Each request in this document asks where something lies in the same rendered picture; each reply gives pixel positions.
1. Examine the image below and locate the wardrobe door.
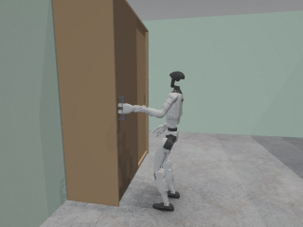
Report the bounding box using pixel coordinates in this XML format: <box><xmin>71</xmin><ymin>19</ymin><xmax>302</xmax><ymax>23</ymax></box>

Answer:
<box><xmin>113</xmin><ymin>0</ymin><xmax>138</xmax><ymax>200</ymax></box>
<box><xmin>136</xmin><ymin>22</ymin><xmax>146</xmax><ymax>163</ymax></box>

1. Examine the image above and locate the robot right hand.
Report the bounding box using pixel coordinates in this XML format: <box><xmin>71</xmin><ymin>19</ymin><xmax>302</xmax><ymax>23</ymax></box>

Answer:
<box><xmin>151</xmin><ymin>125</ymin><xmax>166</xmax><ymax>137</ymax></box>

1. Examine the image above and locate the robot left hand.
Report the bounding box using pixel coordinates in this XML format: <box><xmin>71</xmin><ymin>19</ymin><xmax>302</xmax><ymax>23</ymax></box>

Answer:
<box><xmin>117</xmin><ymin>103</ymin><xmax>133</xmax><ymax>114</ymax></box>

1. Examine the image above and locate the left robot upper arm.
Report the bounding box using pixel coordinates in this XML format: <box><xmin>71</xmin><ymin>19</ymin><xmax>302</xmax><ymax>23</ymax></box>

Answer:
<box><xmin>156</xmin><ymin>93</ymin><xmax>178</xmax><ymax>118</ymax></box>

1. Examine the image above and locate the robot head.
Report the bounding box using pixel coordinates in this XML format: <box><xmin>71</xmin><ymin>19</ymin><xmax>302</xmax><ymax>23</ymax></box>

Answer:
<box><xmin>169</xmin><ymin>71</ymin><xmax>185</xmax><ymax>94</ymax></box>

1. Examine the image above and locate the robot right forearm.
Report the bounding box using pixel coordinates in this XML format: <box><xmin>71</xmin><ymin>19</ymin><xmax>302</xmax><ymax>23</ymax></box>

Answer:
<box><xmin>163</xmin><ymin>122</ymin><xmax>169</xmax><ymax>129</ymax></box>

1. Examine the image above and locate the robot left foot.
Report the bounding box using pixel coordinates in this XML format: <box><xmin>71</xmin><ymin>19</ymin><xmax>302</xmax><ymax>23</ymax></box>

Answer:
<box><xmin>152</xmin><ymin>202</ymin><xmax>174</xmax><ymax>212</ymax></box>

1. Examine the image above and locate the robot left forearm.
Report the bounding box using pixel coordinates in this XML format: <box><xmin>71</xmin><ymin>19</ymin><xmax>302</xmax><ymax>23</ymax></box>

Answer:
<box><xmin>133</xmin><ymin>105</ymin><xmax>163</xmax><ymax>117</ymax></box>

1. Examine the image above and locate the handle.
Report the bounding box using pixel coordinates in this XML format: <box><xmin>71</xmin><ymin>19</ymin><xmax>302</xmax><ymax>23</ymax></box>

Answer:
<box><xmin>118</xmin><ymin>96</ymin><xmax>126</xmax><ymax>121</ymax></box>
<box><xmin>146</xmin><ymin>91</ymin><xmax>149</xmax><ymax>105</ymax></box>

